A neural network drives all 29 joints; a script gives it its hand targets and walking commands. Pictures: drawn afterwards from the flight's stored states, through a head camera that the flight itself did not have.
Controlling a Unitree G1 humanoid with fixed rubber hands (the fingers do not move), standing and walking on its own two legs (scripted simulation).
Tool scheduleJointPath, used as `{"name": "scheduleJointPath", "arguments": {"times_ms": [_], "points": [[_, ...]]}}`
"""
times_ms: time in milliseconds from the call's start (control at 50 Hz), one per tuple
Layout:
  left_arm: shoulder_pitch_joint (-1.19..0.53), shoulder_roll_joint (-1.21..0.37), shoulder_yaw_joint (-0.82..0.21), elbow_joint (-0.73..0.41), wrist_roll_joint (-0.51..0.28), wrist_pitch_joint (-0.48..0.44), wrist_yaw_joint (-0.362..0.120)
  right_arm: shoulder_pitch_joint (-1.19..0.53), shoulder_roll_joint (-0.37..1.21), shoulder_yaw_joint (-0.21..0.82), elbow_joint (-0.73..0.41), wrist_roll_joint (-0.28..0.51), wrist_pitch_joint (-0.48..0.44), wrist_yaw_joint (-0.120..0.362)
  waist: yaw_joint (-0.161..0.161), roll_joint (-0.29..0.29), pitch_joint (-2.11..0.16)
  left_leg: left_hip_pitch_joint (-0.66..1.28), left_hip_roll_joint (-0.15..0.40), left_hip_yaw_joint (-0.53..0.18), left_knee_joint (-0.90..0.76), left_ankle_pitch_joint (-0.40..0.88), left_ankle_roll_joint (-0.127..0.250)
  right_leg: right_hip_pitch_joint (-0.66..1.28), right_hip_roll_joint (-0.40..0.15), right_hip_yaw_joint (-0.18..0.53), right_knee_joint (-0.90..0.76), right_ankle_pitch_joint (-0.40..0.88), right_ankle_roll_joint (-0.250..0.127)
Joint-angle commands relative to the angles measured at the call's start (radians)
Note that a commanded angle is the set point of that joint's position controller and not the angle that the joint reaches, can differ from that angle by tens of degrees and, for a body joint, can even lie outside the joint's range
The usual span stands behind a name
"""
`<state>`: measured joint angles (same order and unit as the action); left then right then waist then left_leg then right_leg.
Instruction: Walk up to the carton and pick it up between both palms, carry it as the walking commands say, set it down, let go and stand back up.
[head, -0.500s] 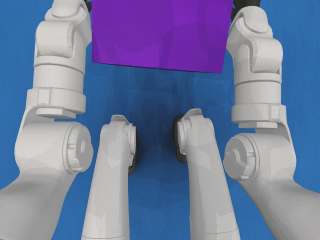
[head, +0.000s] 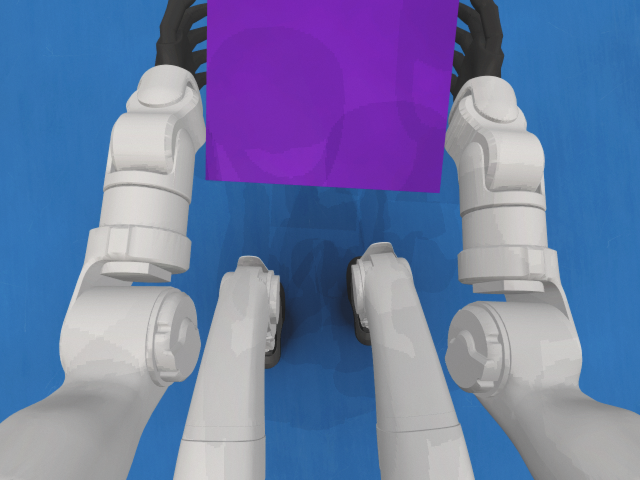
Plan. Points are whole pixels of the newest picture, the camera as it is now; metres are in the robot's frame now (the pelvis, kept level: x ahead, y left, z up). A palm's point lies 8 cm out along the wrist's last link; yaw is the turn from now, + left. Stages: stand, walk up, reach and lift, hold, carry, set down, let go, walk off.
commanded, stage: reach and lift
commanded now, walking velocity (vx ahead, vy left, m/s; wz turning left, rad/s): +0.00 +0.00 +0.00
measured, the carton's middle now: (325, 91) +0.51 -0.03 -0.11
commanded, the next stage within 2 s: none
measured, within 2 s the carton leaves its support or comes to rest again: neither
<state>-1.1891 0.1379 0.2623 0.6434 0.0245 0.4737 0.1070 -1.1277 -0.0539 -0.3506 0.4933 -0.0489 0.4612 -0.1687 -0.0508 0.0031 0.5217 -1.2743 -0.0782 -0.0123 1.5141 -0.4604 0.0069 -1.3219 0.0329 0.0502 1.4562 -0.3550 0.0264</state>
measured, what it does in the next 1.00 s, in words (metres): rises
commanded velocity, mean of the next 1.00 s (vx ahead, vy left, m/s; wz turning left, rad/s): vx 0.00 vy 0.00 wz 0.00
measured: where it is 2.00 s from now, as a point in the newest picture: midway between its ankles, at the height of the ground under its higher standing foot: (317, 327)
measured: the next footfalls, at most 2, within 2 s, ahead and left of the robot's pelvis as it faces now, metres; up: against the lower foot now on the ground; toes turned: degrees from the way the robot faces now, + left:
none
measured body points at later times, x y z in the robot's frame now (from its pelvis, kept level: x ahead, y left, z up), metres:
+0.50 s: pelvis +0.01 -0.01 +0.06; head +0.26 -0.02 +0.42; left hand +0.50 +0.12 +0.00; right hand +0.49 -0.17 +0.01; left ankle +0.14 +0.11 -0.55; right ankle +0.17 -0.12 -0.55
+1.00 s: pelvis +0.08 +0.00 +0.13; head +0.16 -0.01 +0.57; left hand +0.47 +0.12 +0.11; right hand +0.46 -0.17 +0.12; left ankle +0.14 +0.11 -0.55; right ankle +0.17 -0.12 -0.55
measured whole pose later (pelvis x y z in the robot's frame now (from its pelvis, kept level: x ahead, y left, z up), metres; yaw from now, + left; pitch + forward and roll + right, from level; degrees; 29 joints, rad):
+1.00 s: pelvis +0.08 +0.00 +0.13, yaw +0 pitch +12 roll +0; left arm -0.66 -0.04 0.32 0.74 0.18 0.44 0.05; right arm -0.62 0.13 -0.39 0.59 -0.23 0.46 -0.10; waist -0.06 0.01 -0.04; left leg -0.80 -0.06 -0.06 0.95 -0.36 0.01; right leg -0.84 0.03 0.04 0.90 -0.27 0.01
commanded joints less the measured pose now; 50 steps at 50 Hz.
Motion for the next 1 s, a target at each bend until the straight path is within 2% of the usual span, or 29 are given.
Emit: {"name": "scheduleJointPath", "arguments": {"times_ms": [0,20,40,60,80,140,180,200,220,240,300,340,380,400,420,480,500,520,560,600,700,720,740,840,860,880,900,960,980], "points": [[-0.836,-1.131,-0.587,-0.332,-0.202,-0.083,-0.251,-0.725,1.172,0.710,-0.150,0.194,-0.004,0.300,0.005,-0.017,-2.385,0.518,-0.088,-0.041,-0.263,0.099,-0.003,0.816,0.117,-0.029,-0.160,0.120,-0.025],[-0.865,-1.129,-0.573,-0.331,-0.215,-0.082,-0.254,-0.804,1.181,0.749,-0.193,0.220,-0.005,0.292,0.055,-0.042,-2.379,0.515,-0.096,-0.034,-0.276,0.101,0.005,0.856,0.108,-0.022,-0.172,0.101,-0.023],[-0.884,-1.103,-0.601,-0.396,-0.223,-0.092,-0.251,-0.731,1.193,0.746,-0.167,0.218,-0.003,0.283,0.009,-0.029,-2.431,0.535,-0.100,-0.011,-0.274,0.119,0.000,0.917,0.116,-0.020,-0.189,0.138,-0.021],[-0.882,-1.067,-0.574,-0.352,-0.213,-0.095,-0.252,-0.703,1.189,0.713,-0.104,0.202,0.005,0.274,0.021,-0.073,-2.290,0.449,-0.094,-0.017,-0.284,0.084,0.011,0.878,0.111,-0.013,-0.201,0.110,-0.020],[-0.812,-1.134,-0.609,-0.324,-0.216,-0.089,-0.255,-0.702,1.179,0.735,-0.147,0.202,-0.007,0.269,0.010,-0.015,-2.323,0.508,-0.093,-0.041,-0.295,0.101,0.011,0.884,0.109,-0.011,-0.196,0.124,-0.026],[-0.786,-1.108,-0.574,-0.286,-0.193,-0.096,-0.266,-0.650,1.215,0.737,-0.102,0.192,-0.009,0.267,0.038,-0.047,-2.276,0.464,-0.098,-0.013,-0.302,0.101,0.013,0.912,0.106,0.007,-0.237,0.105,-0.019],[-0.773,-1.090,-0.587,-0.342,-0.196,-0.095,-0.276,-0.672,1.202,0.757,-0.160,0.221,-0.018,0.262,0.057,0.004,-2.323,0.499,-0.100,-0.002,-0.305,0.147,0.008,0.975,0.100,0.026,-0.241,0.178,-0.018],[-0.784,-1.112,-0.614,-0.356,-0.205,-0.098,-0.278,-0.683,1.194,0.769,-0.200,0.211,-0.023,0.264,0.027,-0.014,-2.366,0.527,-0.104,-0.022,-0.323,0.155,0.012,1.012,0.104,0.017,-0.238,0.199,-0.019],[-0.818,-1.067,-0.602,-0.408,-0.214,-0.104,-0.275,-0.648,1.229,0.761,-0.179,0.223,-0.007,0.255,0.044,-0.025,-2.358,0.533,-0.100,-0.014,-0.320,0.136,0.016,1.030,0.103,0.044,-0.266,0.151,-0.016],[-0.848,-1.083,-0.604,-0.386,-0.221,-0.101,-0.273,-0.605,1.237,0.732,-0.123,0.207,0.000,0.254,0.024,-0.027,-2.288,0.511,-0.096,-0.030,-0.338,0.105,0.018,0.995,0.096,0.032,-0.276,0.121,-0.023],[-0.758,-1.102,-0.538,-0.268,-0.176,-0.098,-0.295,-0.626,1.213,0.705,-0.105,0.179,-0.012,0.266,0.045,0.003,-2.126,0.447,-0.084,-0.021,-0.368,0.035,0.014,0.977,0.085,0.058,-0.329,0.027,-0.034],[-0.722,-1.138,-0.602,-0.349,-0.191,-0.101,-0.300,-0.615,1.233,0.765,-0.210,0.199,-0.025,0.270,0.036,-0.005,-2.305,0.586,-0.084,-0.041,-0.392,0.153,0.010,1.049,0.095,0.034,-0.313,0.159,-0.020],[-0.725,-1.127,-0.611,-0.367,-0.203,-0.102,-0.296,-0.554,1.249,0.769,-0.152,0.201,-0.015,0.274,0.040,-0.002,-2.280,0.596,-0.090,-0.024,-0.404,0.158,0.009,1.075,0.083,0.052,-0.345,0.167,-0.021],[-0.722,-1.123,-0.606,-0.365,-0.196,-0.099,-0.296,-0.612,1.233,0.785,-0.212,0.199,-0.019,0.273,0.017,-0.052,-2.302,0.605,-0.090,-0.031,-0.409,0.137,0.014,1.085,0.091,0.046,-0.359,0.146,-0.018],[-0.654,-1.116,-0.596,-0.338,-0.184,-0.098,-0.296,-0.574,1.244,0.794,-0.213,0.207,-0.015,0.273,0.052,-0.044,-2.248,0.626,-0.082,-0.036,-0.425,0.195,0.009,1.070,0.094,0.039,-0.360,0.193,-0.022],[-0.627,-1.126,-0.565,-0.282,-0.129,-0.091,-0.289,-0.503,1.192,0.712,-0.112,0.133,-0.015,0.281,0.023,0.029,-2.109,0.589,-0.077,-0.054,-0.473,0.113,0.007,1.004,0.097,0.010,-0.365,0.163,-0.030],[-0.603,-1.159,-0.572,-0.284,-0.142,-0.093,-0.293,-0.502,1.233,0.741,-0.122,0.131,-0.015,0.288,0.037,-0.025,-2.092,0.609,-0.081,-0.072,-0.495,0.119,0.012,1.061,0.089,0.024,-0.400,0.151,-0.034],[-0.624,-1.167,-0.628,-0.386,-0.167,-0.103,-0.295,-0.449,1.270,0.782,-0.154,0.156,-0.007,0.289,0.017,-0.014,-2.216,0.680,-0.077,-0.053,-0.489,0.184,0.001,1.149,0.089,0.051,-0.429,0.203,-0.036],[-0.644,-1.178,-0.653,-0.387,-0.174,-0.108,-0.292,-0.454,1.240,0.757,-0.163,0.149,-0.021,0.292,0.013,0.046,-2.141,0.693,-0.067,-0.076,-0.515,0.197,-0.003,1.076,0.092,0.025,-0.403,0.239,-0.038],[-0.629,-1.192,-0.673,-0.407,-0.174,-0.100,-0.283,-0.461,1.248,0.784,-0.205,0.152,-0.018,0.296,0.006,0.032,-2.229,0.775,-0.072,-0.064,-0.539,0.187,0.003,1.146,0.098,0.016,-0.432,0.236,-0.047],[-0.603,-1.194,-0.626,-0.304,-0.137,-0.112,-0.286,-0.416,1.216,0.702,-0.095,0.085,-0.025,0.307,-0.016,0.020,-1.936,0.739,-0.044,-0.117,-0.623,0.090,0.000,1.024,0.089,0.005,-0.486,0.142,-0.049],[-0.550,-1.241,-0.654,-0.340,-0.147,-0.106,-0.286,-0.425,1.267,0.743,-0.157,0.117,-0.029,0.309,0.007,0.042,-2.029,0.811,-0.054,-0.105,-0.633,0.135,-0.003,1.118,0.086,0.027,-0.519,0.172,-0.045],[-0.524,-1.206,-0.579,-0.246,-0.107,-0.102,-0.293,-0.426,1.209,0.668,-0.083,0.082,-0.030,0.321,-0.010,0.025,-1.843,0.698,-0.047,-0.118,-0.652,0.055,-0.006,1.021,0.082,0.022,-0.524,0.108,-0.054],[-0.303,-1.278,-0.532,-0.175,-0.066,-0.109,-0.307,-0.220,1.304,0.631,-0.001,0.051,-0.023,0.346,-0.005,0.046,-1.661,0.742,-0.042,-0.092,-0.712,0.174,-0.005,1.065,0.085,0.023,-0.583,0.222,-0.041],[-0.372,-1.323,-0.529,-0.163,-0.064,-0.125,-0.314,-0.208,1.291,0.586,0.004,0.022,-0.039,0.353,-0.042,0.023,-1.582,0.715,-0.030,-0.120,-0.720,0.115,0.000,1.029,0.080,0.024,-0.580,0.181,-0.044],[-0.290,-1.317,-0.503,-0.171,-0.034,-0.121,-0.313,-0.183,1.307,0.579,0.018,0.020,-0.031,0.354,-0.019,0.060,-1.527,0.722,-0.034,-0.097,-0.733,0.149,0.000,1.062,0.077,0.027,-0.613,0.202,-0.044],[-0.306,-1.306,-0.472,-0.113,-0.025,-0.123,-0.318,-0.123,1.305,0.525,0.109,-0.013,-0.032,0.359,-0.036,0.016,-1.345,0.630,-0.027,-0.101,-0.734,0.091,-0.001,0.994,0.072,0.034,-0.628,0.158,-0.050],[-0.211,-1.306,-0.379,-0.021,0.023,-0.122,-0.320,-0.111,1.342,0.485,0.163,-0.043,-0.032,0.367,0.025,-0.018,-1.157,0.632,-0.009,-0.113,-0.793,0.003,0.013,0.984,0.064,0.038,-0.675,0.060,-0.043],[-0.210,-1.301,-0.360,-0.036,0.033,-0.127,-0.322,-0.072,1.341,0.456,0.189,-0.056,-0.028,0.367,0.012,0.001,-1.105,0.604,-0.012,-0.108,-0.801,-0.002,0.019,1.001,0.051,0.052,-0.691,0.066,-0.043]]}}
